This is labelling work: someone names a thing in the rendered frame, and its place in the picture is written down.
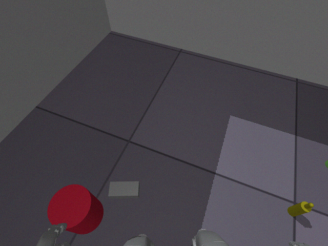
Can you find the left robot hand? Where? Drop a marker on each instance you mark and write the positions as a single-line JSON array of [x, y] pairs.
[[49, 237]]

